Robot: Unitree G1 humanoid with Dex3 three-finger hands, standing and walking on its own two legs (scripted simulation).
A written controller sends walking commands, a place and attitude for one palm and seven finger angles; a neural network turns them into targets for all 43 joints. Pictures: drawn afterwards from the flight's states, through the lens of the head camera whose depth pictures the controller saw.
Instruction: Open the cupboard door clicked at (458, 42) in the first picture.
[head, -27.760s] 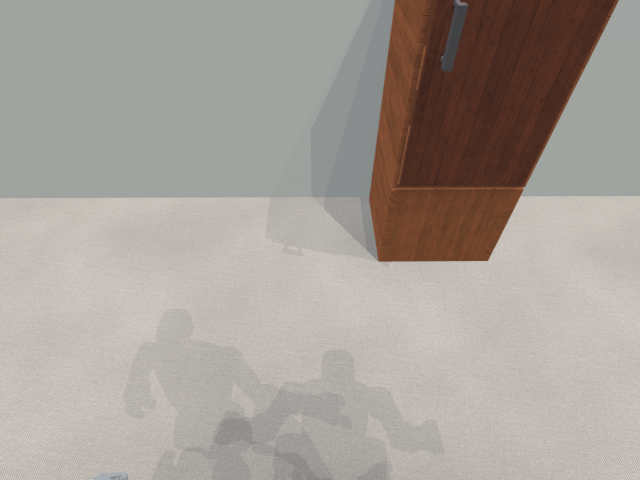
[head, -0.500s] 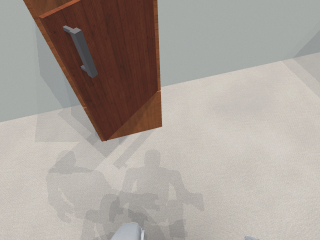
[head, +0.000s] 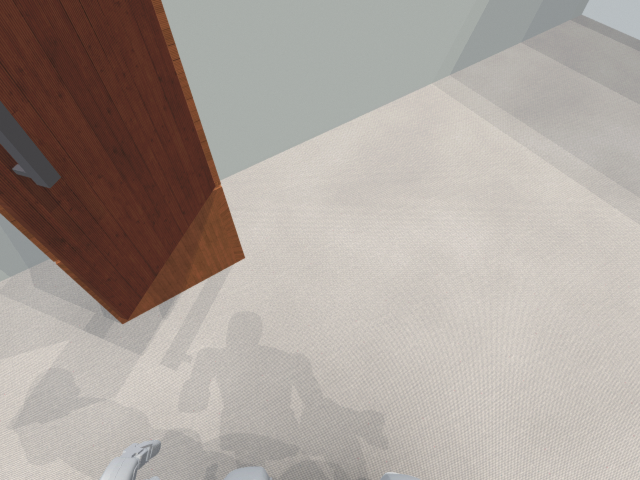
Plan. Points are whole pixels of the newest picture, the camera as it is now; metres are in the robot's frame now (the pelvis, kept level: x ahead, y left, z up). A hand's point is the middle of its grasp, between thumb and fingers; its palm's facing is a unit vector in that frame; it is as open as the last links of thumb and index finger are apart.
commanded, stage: walk to a spot facing it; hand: left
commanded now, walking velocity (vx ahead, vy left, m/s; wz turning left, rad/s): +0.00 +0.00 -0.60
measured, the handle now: (1, 136) +0.46 +0.43 +0.16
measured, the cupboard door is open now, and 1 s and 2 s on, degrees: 38 38 38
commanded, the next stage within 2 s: turn to face it in 1.98 s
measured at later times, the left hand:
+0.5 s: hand (214, 446) +0.17 +0.17 -0.14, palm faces -0.29 -0.94 -0.20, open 7.4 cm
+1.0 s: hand (257, 393) +0.25 +0.12 -0.16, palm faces -0.54 -0.82 -0.16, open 7.4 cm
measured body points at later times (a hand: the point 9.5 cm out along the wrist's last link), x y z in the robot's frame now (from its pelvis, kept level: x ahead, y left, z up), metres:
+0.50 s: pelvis +0.01 +0.01 +0.02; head +0.06 +0.00 +0.46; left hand +0.19 +0.22 -0.13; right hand -0.03 -0.24 -0.12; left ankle +0.04 +0.14 -0.72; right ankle -0.04 -0.11 -0.68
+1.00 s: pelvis +0.11 -0.03 +0.02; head +0.16 -0.03 +0.46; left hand +0.28 +0.16 -0.15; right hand +0.02 -0.27 -0.11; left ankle +0.16 +0.07 -0.72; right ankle -0.01 -0.11 -0.64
